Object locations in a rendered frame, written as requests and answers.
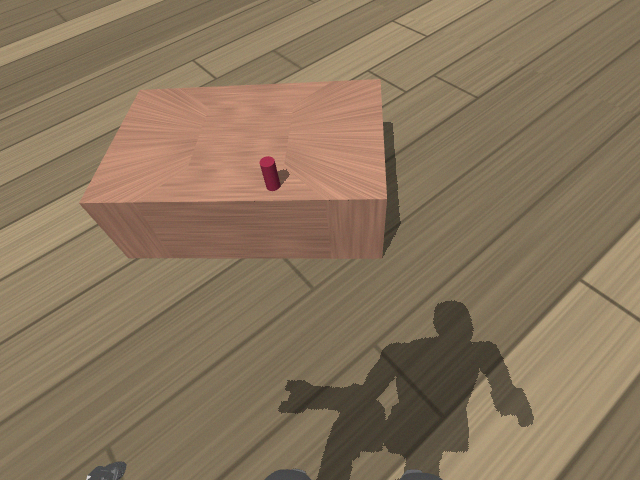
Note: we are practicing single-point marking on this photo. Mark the left robot hand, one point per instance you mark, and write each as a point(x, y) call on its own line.
point(112, 471)

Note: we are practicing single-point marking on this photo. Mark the can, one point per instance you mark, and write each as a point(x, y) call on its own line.
point(270, 173)

